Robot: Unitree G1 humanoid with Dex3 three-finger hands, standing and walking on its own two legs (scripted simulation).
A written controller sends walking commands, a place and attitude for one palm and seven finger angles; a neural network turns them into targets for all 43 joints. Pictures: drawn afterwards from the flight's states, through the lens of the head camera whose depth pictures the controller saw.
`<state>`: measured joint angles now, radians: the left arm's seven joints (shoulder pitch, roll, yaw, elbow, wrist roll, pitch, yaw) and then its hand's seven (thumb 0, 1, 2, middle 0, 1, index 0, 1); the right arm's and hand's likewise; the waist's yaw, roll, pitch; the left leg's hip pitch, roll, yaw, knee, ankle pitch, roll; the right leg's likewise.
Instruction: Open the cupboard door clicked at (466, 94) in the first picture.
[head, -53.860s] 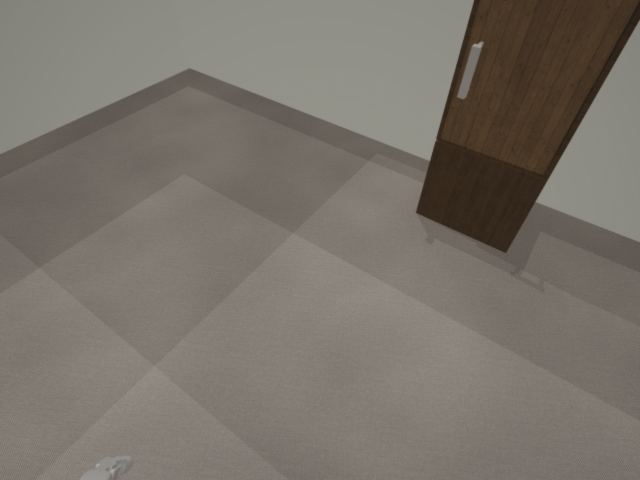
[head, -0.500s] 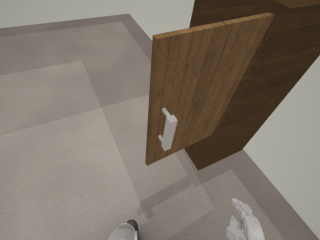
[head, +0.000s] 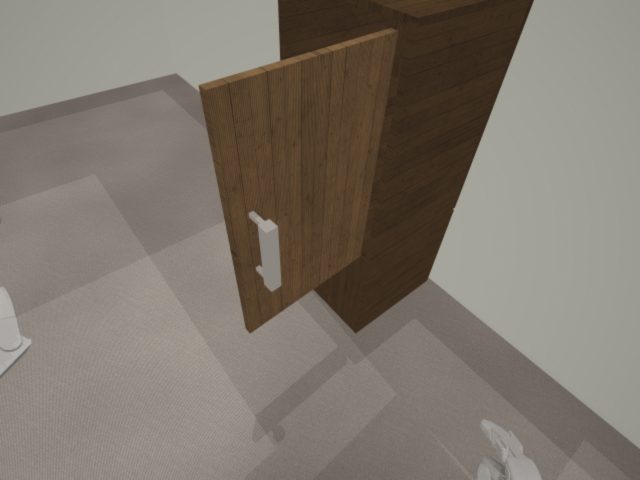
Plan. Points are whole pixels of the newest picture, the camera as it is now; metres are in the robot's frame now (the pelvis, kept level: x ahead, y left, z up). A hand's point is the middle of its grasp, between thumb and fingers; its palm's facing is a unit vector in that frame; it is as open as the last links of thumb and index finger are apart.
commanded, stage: stop stepping back and stand still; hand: left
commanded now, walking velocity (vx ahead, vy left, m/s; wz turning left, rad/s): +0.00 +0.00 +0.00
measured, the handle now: (263, 251) +0.52 +0.10 -0.06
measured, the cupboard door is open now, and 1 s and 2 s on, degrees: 93 93 93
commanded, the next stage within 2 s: let the arm hang, fingers relaxed in 0.24 s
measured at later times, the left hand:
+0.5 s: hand (120, 470) +0.16 +0.23 -0.04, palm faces +0.04 -0.90 -0.43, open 7.4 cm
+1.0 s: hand out of the picture -0.08 +0.22 -0.16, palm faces +0.05 -0.97 -0.25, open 7.3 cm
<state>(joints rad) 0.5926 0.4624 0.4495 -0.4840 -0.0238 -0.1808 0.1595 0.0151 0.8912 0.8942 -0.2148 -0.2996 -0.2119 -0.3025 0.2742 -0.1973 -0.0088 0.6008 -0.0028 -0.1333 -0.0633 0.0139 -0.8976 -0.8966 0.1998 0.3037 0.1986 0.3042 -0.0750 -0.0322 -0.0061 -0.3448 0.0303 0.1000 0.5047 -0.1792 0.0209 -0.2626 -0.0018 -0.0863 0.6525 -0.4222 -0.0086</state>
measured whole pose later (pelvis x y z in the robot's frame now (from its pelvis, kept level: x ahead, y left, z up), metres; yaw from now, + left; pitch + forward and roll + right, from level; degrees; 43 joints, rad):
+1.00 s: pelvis -0.04 +0.02 +0.01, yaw +1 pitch -1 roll +0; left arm 0.33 0.19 0.02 1.15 0.01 0.02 0.02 0.01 0.92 0.89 -0.20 -0.30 -0.20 -0.30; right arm 0.31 -0.14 0.00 1.12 -0.02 0.02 -0.02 0.01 -0.90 -0.90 0.20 0.30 0.20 0.30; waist 0.00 0.03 0.05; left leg -0.24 -0.02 0.03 0.43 -0.17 0.03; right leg -0.22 -0.01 -0.10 0.42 -0.19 -0.02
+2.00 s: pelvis +0.01 +0.02 +0.01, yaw +1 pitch -1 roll +0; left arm 0.26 0.13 0.00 1.16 0.01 -0.01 0.04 0.01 0.91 0.89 -0.20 -0.30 -0.20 -0.30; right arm 0.25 -0.14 0.01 1.17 -0.02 -0.01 -0.04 0.01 -0.91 -0.90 0.20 0.30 0.20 0.30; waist 0.00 0.00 0.04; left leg -0.14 -0.02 0.04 0.36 -0.20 0.03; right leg -0.13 -0.01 -0.08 0.38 -0.23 -0.02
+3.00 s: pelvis +0.02 +0.02 +0.02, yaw +1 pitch -1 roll +0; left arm 0.25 0.16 0.00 1.15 0.01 -0.01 0.03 0.00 0.91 0.89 -0.20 -0.30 -0.20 -0.30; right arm 0.24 -0.16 0.01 1.17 -0.02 -0.02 -0.04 0.01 -0.90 -0.90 0.20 0.30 0.20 0.30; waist 0.00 0.00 0.05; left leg -0.11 -0.01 0.04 0.34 -0.21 0.02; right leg -0.10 0.00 -0.08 0.35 -0.23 -0.02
